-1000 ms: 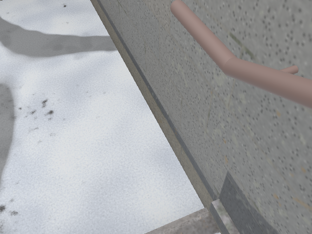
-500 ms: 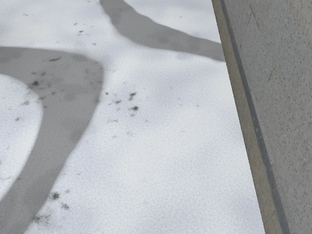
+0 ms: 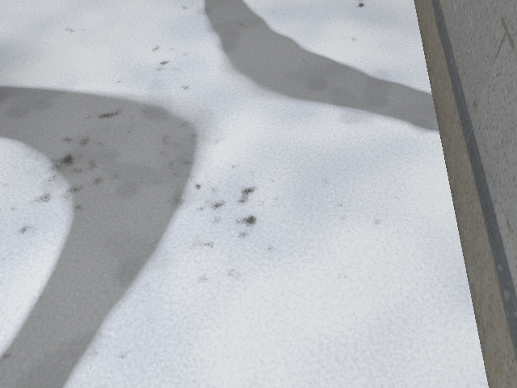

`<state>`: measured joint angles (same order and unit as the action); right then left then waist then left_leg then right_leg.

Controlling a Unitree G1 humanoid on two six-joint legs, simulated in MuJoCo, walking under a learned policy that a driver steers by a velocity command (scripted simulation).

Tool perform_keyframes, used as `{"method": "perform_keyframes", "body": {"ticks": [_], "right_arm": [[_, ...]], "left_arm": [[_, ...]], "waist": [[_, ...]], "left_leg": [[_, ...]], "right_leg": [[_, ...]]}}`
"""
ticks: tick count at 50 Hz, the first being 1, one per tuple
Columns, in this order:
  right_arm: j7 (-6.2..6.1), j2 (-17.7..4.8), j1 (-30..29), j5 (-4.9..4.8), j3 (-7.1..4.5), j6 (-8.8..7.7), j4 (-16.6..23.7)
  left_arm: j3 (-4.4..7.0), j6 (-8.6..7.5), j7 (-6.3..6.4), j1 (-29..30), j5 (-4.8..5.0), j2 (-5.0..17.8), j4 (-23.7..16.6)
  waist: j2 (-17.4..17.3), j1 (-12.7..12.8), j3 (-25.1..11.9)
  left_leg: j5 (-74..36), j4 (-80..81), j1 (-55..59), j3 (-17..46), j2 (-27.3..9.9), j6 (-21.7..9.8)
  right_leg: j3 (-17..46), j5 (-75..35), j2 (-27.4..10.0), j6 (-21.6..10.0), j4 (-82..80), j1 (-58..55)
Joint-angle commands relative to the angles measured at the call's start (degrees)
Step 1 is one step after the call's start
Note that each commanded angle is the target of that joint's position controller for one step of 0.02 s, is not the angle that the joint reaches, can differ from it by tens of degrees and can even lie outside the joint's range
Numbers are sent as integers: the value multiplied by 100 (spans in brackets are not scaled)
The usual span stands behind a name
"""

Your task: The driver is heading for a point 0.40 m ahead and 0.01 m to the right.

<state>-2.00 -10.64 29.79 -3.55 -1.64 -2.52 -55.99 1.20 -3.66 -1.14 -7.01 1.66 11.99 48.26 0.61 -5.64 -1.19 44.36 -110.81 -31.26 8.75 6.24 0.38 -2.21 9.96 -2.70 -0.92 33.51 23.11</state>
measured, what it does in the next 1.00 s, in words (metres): walks ahead: left foot, then right foot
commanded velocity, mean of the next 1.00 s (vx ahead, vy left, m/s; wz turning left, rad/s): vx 0.08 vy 0.00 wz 0.13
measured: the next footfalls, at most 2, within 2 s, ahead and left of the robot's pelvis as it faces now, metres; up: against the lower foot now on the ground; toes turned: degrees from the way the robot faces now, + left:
left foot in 0.30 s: +0.29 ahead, +0.13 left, +0.00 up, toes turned +4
right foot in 0.60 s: +0.25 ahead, -0.12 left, +0.00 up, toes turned +5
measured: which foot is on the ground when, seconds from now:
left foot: up 0.00-0.28, down 0.30-1.00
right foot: down 0.00-0.32, up 0.34-0.58, down 0.60-1.00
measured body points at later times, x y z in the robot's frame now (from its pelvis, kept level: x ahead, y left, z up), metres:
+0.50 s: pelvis +0.17 +0.04 +0.00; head +0.18 +0.05 +0.45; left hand +0.21 +0.29 -0.14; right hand +0.37 -0.15 -0.10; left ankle +0.25 +0.13 -0.73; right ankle +0.15 -0.14 -0.69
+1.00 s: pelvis +0.24 +0.02 +0.00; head +0.25 +0.02 +0.45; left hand +0.24 +0.25 -0.15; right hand +0.37 -0.21 -0.13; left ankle +0.25 +0.13 -0.73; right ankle +0.21 -0.12 -0.73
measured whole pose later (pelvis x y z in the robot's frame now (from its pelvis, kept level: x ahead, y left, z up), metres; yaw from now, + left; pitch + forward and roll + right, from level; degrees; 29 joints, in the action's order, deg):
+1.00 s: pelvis +0.24 +0.02 +0.00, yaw +5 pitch +0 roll +0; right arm -2.5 -9.2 11.5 -0.9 -4.7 1.2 -49.3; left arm 2.1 -1.8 1.7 -15.6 0.8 8.3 59.0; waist -0.5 1.6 1.0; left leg 15.8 -32.5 -16.4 1.4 1.0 -0.9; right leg 0.4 20.2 -1.1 1.4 30.0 9.7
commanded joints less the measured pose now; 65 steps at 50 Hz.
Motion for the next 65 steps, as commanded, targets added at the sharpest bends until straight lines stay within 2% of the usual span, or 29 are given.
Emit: {"method": "perform_keyframes", "body": {"ticks": [1, 2, 3, 4, 5, 6, 7, 8, 10, 12, 14, 15, 16, 17, 18, 19, 20, 22, 23, 25, 27, 30, 31, 32, 33, 37, 43, 54, 65], "right_arm": [[-292, -211, -912, -67, -106, 169, 1288], [-292, -104, -1045, -15, -68, 343, 1335], [-261, 33, -1098, -34, -53, 402, 1408], [-240, -114, -1137, -129, -113, 363, 1492], [-201, -36, -1313, -50, -95, 290, 1599], [-130, -113, -1498, 71, -88, 230, 1799], [-63, -20, -1718, 165, -69, 169, 1899], [20, 143, -1997, 201, -5, 118, 1951], [163, 392, -2288, 150, 68, 158, 2068], [200, 150, -2484, 120, 35, 206, 2159], [170, -90, -2725, 231, -73, 205, 2226], [161, -296, -2514, 239, -149, 221, 2189], [110, -909, -1981, 361, -337, 211, 2084], [144, -863, -1382, 465, -324, 269, 1882], [181, -578, -1170, 442, -271, 358, 1776], [208, -314, -1496, 400, -189, 384, 1789], [223, -236, -1980, 352, -156, 383, 1870], [246, -458, -2797, 431, -243, 313, 2004], [275, -587, -2993, 473, -315, 294, 2059], [245, -322, -2860, 503, -288, 269, 1925], [170, -149, -2707, 457, -250, 256, 1767], [99, -93, -2429, 405, -261, 265, 1547], [72, -148, -2328, 381, -285, 267, 1493], [35, -231, -2188, 310, -317, 263, 1514], [-22, -328, -2269, 297, -339, 238, 1517], [-62, -160, -1995, 354, -348, 241, 1313], [-16, -200, -1927, 287, -377, 262, 1164], [-150, -323, -1757, 260, -384, 396, 668], [-125, -362, -1841, 265, -408, 333, 302]], "left_arm": [[270, 210, 161, -1227, -148, 885, 211], [122, 210, 169, -847, -232, 509, 209], [36, 214, 144, -682, -264, 269, 206], [-7, 163, 224, -721, -256, 147, 303], [36, 112, 291, -848, -265, 305, 383], [30, 41, 414, -635, -275, 304, 298], [6, -23, 512, -488, -296, 279, 256], [14, -53, 571, -577, -206, 345, 266], [169, -47, 560, -916, -32, 854, 451], [238, -15, 507, -1036, 39, 847, 466], [293, 32, 451, -1196, 131, 792, 500], [283, 50, 383, -1331, 61, 717, 501], [307, -42, 270, -1762, -114, 668, 433], [114, -100, 180, -2236, -250, 263, 424], [63, -56, 97, -2016, -103, 301, 380], [130, 89, 95, -1611, 27, 396, 309], [156, 243, 185, -1292, 40, 347, 248], [190, 405, 401, -1036, -87, 273, 153], [207, 417, 425, -1184, -136, 264, 200], [209, 409, 394, -1379, -238, 160, 364], [191, 408, 366, -1325, -221, 103, 382], [175, 410, 320, -1309, -312, 140, 429], [178, 431, 324, -1264, -277, 242, 382], [260, 420, 360, -1197, -177, 490, 455], [272, 371, 381, -1011, -133, 468, 468], [203, 193, 317, -904, -140, 205, 614], [202, 117, 311, -1072, -104, 232, 820], [176, 172, 272, -1111, -74, 121, 1059], [172, 244, 302, -1146, -93, 52, 1210]], "waist": [[332, 667, -755], [146, 406, -208], [282, 292, 133], [336, 193, 387], [502, 212, 455], [389, 85, 643], [368, 38, 442], [270, 117, 104], [683, 193, -230], [703, 373, -93], [512, 457, 134], [372, 370, -77], [-155, 470, -762], [-703, 428, -1955], [-1305, 262, -2266], [-1042, 327, -1688], [-767, 488, -989], [-594, 872, -330], [-635, 1004, -349], [-654, 1027, -509], [-723, 1029, -493], [-609, 1051, -198], [-507, 961, 53], [-7, 826, 339], [269, 835, 481], [418, 700, 143], [89, 708, -67], [-57, 761, 81], [-48, 786, 212]], "left_leg": [[-1780, -1557, -3371, -387, -567, 131], [-2018, -1329, -3131, -199, -705, 39], [-2109, -867, -2851, 6, -702, -63], [-2666, 93, -2650, 57, -681, -159], [-3086, 758, -2720, -11, -636, -125], [-3839, 2857, -1862, 32, -639, -87], [-4674, 4601, -1020, -179, -720, 23], [-5338, 5986, -145, -467, -752, 124], [-5136, 6522, 543, -771, -694, 200], [-4574, 7277, 404, -794, -668, 23], [-4760, 8088, 772, -1032, -539, -223], [-5179, 8429, 1450, -860, -590, -410], [-8018, 7798, 2897, -380, -1031, -713], [-8165, 7749, 4718, 650, -2027, -1572], [-6449, 8483, 4586, 1562, -2460, -1992], [-4538, 8967, 4027, 1817, -2361, -1852], [-3832, 9192, 3215, 1616, -2223, -1594], [-3551, 9500, 1733, 912, -1792, -1172], [-3367, 9601, 1170, 614, -1600, -1094], [-3132, 9561, 877, 212, -1408, -1113], [-2583, 9547, 746, 210, -1399, -1072], [-1422, 9448, 402, 105, -1162, -557], [-1268, 9357, 395, 112, -1045, -406], [-1517, 9323, 679, -96, -840, -309], [-1959, 9050, 1005, -261, -747, -276], [-3288, 8396, 1814, -567, -599, -356], [-4502, 8073, 2157, -565, -671, -362], [-4949, 8047, 2280, -576, -711, -401], [-4776, 8272, 2282, -565, -697, -428]], "right_leg": [[2813, -1861, -2516, -1435, -1145, -2765], [2379, -2556, -2405, -1384, -960, -1669], [1826, -2690, -2086, -1202, -978, -874], [1171, -1839, -1511, -792, -1153, -407], [847, -2454, -1302, -737, -1129, -416], [192, -2599, -890, -637, -1405, 380], [-85, -2816, -703, -597, -1414, 547], [-225, -2892, -595, -598, -1451, 450], [155, -3564, -1189, -760, -1757, -336], [225, -3673, -1167, -825, -1335, -1028], [231, -3476, -1076, -737, -1015, -1268], [227, -3340, -868, -588, -647, -1325], [-86, -2625, -376, -300, 147, -823], [59, -305, -182, 38, 1279, 200], [367, 2314, -7, 191, 2222, 400], [633, 2706, -81, 290, 2698, 971], [679, 2508, -205, 349, 2790, 1122], [616, 1925, -294, 402, 2033, 560], [517, 1605, -224, 407, 1824, 10], [403, 1201, -106, 411, 1430, -506], [411, 848, -111, 375, 826, -835], [293, 261, -58, 178, -100, -1366], [362, 522, -140, 55, -387, -1246], [348, 1077, -108, -7, -540, -717], [452, 1224, -106, -15, -754, -299], [599, 897, -159, 26, -1096, -265], [513, 85, -62, 18, -975, -639], [283, -628, 69, 93, -915, -961], [159, -461, 84, 136, -1040, -1214]]}}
